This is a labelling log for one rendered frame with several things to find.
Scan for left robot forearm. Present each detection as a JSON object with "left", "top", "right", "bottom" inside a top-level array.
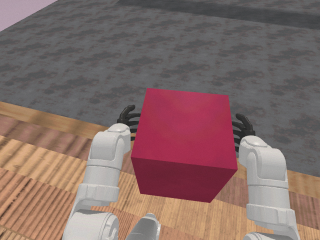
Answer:
[{"left": 62, "top": 123, "right": 131, "bottom": 240}]

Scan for robot left shin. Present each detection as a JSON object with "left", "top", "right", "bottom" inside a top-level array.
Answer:
[{"left": 145, "top": 213, "right": 157, "bottom": 220}]

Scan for carton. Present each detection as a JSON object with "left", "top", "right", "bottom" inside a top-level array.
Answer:
[{"left": 131, "top": 88, "right": 238, "bottom": 203}]

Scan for right robot hand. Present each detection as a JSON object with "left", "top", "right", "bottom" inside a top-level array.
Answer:
[{"left": 231, "top": 113, "right": 256, "bottom": 152}]

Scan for left robot hand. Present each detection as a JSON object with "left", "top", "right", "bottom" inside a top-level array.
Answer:
[{"left": 117, "top": 105, "right": 141, "bottom": 141}]

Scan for robot left upper arm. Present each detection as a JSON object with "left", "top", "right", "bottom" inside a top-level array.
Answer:
[{"left": 63, "top": 209, "right": 119, "bottom": 240}]

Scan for right robot forearm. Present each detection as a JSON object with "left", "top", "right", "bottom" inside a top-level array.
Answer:
[{"left": 238, "top": 135, "right": 301, "bottom": 240}]

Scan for left robot thigh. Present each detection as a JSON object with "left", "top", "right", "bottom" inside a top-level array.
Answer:
[{"left": 125, "top": 216, "right": 161, "bottom": 240}]

